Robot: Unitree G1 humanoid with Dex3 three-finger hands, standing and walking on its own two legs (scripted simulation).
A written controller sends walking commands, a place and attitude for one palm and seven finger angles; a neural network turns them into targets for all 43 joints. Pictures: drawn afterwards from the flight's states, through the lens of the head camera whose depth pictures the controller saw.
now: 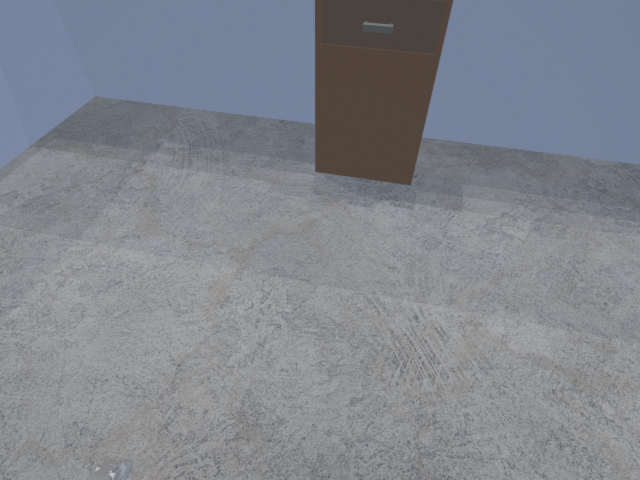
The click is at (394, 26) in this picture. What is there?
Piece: drawer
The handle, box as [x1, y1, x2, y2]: [362, 21, 392, 33]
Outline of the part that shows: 362,30 364,31 391,33 392,23 379,24 368,23 366,21 363,23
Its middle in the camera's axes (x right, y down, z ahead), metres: +0.21 -0.80 +1.45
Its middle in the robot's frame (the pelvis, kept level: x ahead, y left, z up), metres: +1.62 -0.13 -0.03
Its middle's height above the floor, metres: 0.74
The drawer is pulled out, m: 0.00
